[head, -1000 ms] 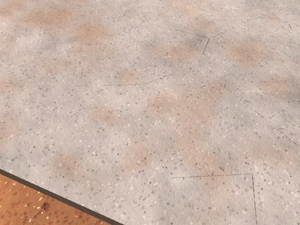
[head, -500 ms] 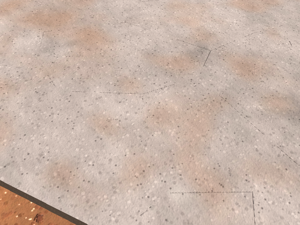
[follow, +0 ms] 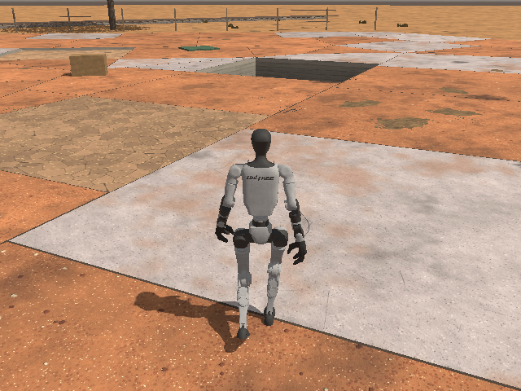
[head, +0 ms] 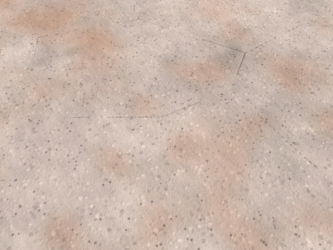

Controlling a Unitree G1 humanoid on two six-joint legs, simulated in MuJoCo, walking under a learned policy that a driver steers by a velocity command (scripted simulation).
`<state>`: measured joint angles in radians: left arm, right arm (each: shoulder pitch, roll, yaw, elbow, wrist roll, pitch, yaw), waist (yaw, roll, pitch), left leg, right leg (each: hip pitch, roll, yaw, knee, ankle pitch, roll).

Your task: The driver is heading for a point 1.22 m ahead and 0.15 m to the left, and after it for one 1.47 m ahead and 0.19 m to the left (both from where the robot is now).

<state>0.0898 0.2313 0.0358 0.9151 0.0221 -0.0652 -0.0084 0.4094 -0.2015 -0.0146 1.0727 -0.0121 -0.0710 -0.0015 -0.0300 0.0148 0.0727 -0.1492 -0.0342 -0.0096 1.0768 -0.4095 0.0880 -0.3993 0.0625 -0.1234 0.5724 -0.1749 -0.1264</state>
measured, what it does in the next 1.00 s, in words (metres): walks ahead: left foot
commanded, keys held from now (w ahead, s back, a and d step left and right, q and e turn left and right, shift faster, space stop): w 1.00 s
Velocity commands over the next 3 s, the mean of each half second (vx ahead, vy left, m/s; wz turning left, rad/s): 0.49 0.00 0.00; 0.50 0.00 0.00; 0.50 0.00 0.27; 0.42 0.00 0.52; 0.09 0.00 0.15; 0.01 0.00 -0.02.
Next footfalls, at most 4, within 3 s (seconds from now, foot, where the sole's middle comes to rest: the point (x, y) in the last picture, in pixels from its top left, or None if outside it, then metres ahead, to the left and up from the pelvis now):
0.48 left None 0.44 0.10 -0.76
1.02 right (189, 183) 0.74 -0.08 -0.76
1.58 left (148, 136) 1.00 0.10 -0.76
2.08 right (153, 91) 1.30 0.07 -0.76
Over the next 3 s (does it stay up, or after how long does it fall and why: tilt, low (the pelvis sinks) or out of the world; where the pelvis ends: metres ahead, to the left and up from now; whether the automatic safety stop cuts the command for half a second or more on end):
stays up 1.17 0.12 0.02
